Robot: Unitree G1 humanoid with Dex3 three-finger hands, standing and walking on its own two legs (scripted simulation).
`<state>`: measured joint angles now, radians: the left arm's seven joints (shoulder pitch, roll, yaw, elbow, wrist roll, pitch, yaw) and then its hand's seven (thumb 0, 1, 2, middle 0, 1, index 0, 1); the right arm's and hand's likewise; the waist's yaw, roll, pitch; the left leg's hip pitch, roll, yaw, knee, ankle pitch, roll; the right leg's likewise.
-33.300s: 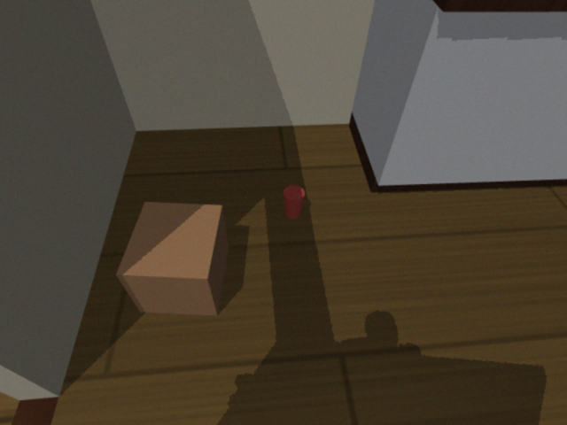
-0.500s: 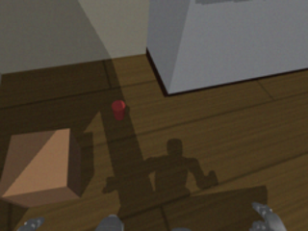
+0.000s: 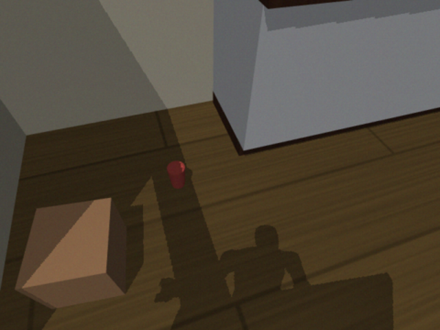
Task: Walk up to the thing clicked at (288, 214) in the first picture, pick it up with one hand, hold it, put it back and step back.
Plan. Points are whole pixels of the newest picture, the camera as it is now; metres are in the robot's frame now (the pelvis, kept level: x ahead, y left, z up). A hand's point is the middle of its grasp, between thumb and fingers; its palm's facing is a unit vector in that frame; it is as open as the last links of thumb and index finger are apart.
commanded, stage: step back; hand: left
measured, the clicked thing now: (177, 175) +0.96 +0.22 -0.70
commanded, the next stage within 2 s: stand in 0.66 s
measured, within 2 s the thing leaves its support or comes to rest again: neither
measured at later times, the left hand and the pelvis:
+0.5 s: hand out of the picture +0.10 +0.30 -0.16, palm faces +0.06 -0.93 -0.35, open 7.4 cm; pelvis +0.04 +0.03 -0.01, yaw +3 degrees
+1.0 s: hand out of the picture +0.12 +0.27 -0.14, palm faces +0.00 -0.94 -0.34, open 7.4 cm; pelvis +0.04 +0.02 +0.01, yaw +2 degrees
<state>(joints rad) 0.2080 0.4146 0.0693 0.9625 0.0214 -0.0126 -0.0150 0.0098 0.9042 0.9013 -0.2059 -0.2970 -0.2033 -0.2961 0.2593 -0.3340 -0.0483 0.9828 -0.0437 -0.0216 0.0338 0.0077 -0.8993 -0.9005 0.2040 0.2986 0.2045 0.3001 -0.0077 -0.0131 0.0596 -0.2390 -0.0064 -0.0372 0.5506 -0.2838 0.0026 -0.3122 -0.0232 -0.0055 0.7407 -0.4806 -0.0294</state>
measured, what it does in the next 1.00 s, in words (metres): steps on the spot: left foot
